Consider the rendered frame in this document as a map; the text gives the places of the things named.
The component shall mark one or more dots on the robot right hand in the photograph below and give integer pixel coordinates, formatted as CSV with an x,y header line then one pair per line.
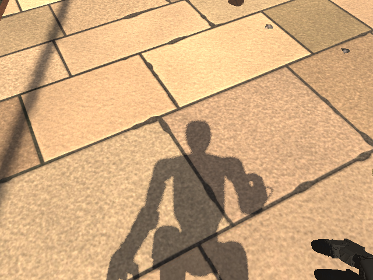
x,y
350,253

